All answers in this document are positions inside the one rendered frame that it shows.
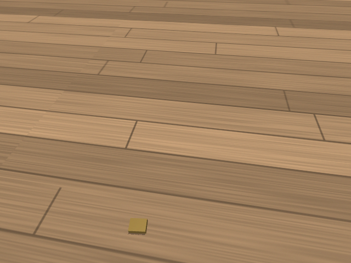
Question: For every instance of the small box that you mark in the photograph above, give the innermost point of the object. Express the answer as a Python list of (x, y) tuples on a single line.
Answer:
[(137, 225)]

